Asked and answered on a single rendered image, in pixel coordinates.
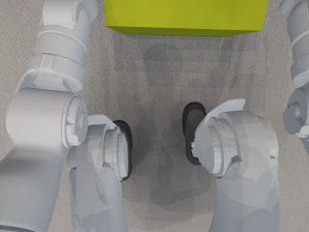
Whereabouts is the robot right upper arm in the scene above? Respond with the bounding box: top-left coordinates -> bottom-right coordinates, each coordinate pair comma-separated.
283,83 -> 309,157

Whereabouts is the carton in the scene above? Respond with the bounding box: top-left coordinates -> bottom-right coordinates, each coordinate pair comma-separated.
103,0 -> 268,38

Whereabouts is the right robot forearm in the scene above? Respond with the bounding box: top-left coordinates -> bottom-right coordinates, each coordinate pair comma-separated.
279,0 -> 309,88

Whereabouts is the robot right foot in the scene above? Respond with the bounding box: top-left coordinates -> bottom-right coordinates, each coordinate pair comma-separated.
183,101 -> 207,165

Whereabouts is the right robot thigh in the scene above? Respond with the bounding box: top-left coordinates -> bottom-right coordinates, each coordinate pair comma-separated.
200,110 -> 281,232

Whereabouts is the left robot forearm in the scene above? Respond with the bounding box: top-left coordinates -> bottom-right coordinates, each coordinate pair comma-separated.
6,0 -> 98,136

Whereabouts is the robot left upper arm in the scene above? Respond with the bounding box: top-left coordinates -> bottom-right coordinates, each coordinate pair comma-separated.
0,87 -> 89,232

